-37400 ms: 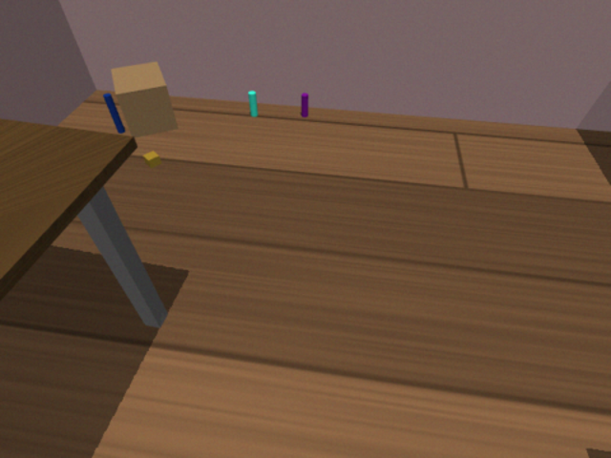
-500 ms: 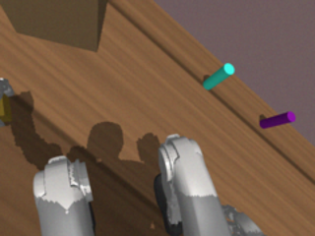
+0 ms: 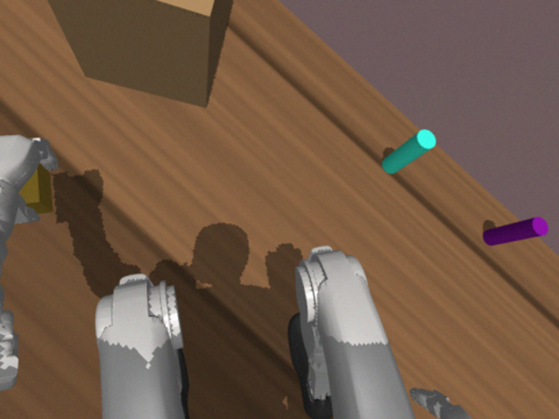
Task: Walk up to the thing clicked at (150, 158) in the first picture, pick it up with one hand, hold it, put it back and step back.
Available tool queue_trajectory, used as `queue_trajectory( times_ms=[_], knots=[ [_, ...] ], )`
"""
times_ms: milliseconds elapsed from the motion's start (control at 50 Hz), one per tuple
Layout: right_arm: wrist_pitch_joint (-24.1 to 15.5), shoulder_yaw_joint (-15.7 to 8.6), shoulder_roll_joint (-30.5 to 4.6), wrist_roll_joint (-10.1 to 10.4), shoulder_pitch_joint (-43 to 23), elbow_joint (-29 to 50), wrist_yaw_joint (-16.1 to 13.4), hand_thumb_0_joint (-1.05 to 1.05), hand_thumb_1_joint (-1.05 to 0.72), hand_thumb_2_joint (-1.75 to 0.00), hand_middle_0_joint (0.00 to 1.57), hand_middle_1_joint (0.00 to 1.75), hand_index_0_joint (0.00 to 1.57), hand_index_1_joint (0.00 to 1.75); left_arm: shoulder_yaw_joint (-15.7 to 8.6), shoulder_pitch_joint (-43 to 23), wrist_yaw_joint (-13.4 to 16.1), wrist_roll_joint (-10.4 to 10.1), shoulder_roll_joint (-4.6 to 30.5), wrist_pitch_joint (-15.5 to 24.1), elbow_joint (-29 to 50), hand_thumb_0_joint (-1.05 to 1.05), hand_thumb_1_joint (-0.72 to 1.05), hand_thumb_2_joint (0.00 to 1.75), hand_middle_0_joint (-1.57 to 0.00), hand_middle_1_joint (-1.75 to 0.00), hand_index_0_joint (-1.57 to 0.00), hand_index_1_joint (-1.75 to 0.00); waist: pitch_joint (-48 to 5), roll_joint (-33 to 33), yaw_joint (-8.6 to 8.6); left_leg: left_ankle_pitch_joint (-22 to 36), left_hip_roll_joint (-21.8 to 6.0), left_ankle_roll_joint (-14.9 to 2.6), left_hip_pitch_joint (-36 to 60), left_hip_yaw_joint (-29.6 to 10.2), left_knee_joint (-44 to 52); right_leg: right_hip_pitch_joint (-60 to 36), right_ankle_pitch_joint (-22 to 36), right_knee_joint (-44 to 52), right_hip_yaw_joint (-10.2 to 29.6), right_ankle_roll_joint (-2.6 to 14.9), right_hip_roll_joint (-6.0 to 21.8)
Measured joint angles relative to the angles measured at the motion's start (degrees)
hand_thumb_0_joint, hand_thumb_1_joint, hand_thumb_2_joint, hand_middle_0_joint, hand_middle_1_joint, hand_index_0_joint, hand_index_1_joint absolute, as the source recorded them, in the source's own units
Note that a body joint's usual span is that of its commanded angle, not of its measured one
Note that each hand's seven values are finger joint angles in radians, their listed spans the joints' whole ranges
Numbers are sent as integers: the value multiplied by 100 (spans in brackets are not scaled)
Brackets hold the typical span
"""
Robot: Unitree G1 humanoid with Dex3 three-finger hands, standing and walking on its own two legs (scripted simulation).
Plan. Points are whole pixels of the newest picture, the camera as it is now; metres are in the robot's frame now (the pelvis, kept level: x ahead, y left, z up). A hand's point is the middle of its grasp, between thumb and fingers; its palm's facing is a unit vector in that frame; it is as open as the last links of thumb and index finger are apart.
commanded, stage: lift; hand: left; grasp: from above
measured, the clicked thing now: (20, 189) +0.46 +0.33 -0.16
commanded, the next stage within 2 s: hold in 1.44 s
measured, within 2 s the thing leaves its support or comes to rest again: neither
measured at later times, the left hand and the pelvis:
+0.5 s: hand out of the picture +0.38 +0.31 +0.03, palm faces -0.42 -0.10 -0.90, open 9.3 cm; pelvis +0.00 +0.00 +0.12, yaw +4 degrees
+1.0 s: hand out of the picture +0.33 +0.27 +0.23, palm faces -0.43 -0.12 -0.89, open 9.3 cm; pelvis +0.02 +0.00 +0.29, yaw +6 degrees
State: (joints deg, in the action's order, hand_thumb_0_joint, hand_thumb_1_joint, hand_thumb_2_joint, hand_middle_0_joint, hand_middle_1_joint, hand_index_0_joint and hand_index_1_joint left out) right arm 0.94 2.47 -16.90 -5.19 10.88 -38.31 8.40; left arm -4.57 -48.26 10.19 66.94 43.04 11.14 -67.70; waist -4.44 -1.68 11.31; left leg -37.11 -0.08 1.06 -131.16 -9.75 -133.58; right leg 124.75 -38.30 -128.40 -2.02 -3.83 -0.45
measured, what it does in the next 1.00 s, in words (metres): rises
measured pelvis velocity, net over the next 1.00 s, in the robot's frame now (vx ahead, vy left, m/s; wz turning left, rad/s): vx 0.02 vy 0.00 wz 0.11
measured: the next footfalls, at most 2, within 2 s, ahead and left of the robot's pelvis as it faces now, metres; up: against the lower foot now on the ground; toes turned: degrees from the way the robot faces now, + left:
none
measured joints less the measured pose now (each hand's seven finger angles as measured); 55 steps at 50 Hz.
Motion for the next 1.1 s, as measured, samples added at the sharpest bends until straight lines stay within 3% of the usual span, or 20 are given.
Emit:
queue_trajectory(
  times_ms=[140, 380, 520, 720, 900, 1100],
  knots=[
    [161, -169, 46, 141, -8, 37, -118, 0, -92, -90, 20, 30, 21, 30, 118, 440, -443, -216, -145, 44, 659, -1, 5, 53, -71, -58, -76, -53, -231, -62, -207, 2, -28, -49, 410, 132, 419, -373, -3, 371, 69, -27, 48],
    [275, -325, 132, 388, -186, 229, -376, 0, -91, -90, 20, 30, 21, 30, 366, 1394, -858, -705, -472, -67, 2013, -1, 7, 52, -70, -59, -74, -54, -499, -107, -520, 78, -90, -62, 1426, 279, 1381, -1307, 110, 1277, 104, -17, 101],
    [320, -342, 210, 505, -284, 241, -619, 1, -91, -90, 21, 30, 21, 30, 511, 1950, -917, -926, -707, -244, 2818, -1, 7, 52, -70, -59, -74, -54, -572, -90, -622, 143, -149, -39, 2424, 359, 2211, -2235, 210, 2068, 103, 2, 118],
    [298, -340, 274, 651, -250, 128, -886, 1, -90, -90, 21, 30, 21, 30, 857, 2598, -1019, -1146, -1062, -779, 3213, -1, 7, 52, -70, -59, -74, -54, -544, -128, -701, 385, -259, -25, 4334, 540, 3784, -4034, 514, 3594, 146, 74, 102],
    [80, -345, 301, 700, -2, -40, -1094, 1, -91, -90, 21, 30, 21, 30, 1072, 2997, -968, -1166, -1346, -702, 3052, -1, 7, 52, -70, -59, -75, -54, -456, -113, -738, 693, -305, -6, 5938, 666, 5144, -5569, 835, 4906, 173, 122, 102],
    [-73, -433, 291, 720, 237, -251, -1126, 1, -91, -90, 20, 30, 21, 30, 1270, 3054, -572, -878, -1642, -700, 2546, -1, 7, 52, -70, -59, -75, -54, -390, -82, -799, 1014, -332, -3, 7298, 792, 6389, -6887, 1185, 6144, 220, 139, 99]
  ],
)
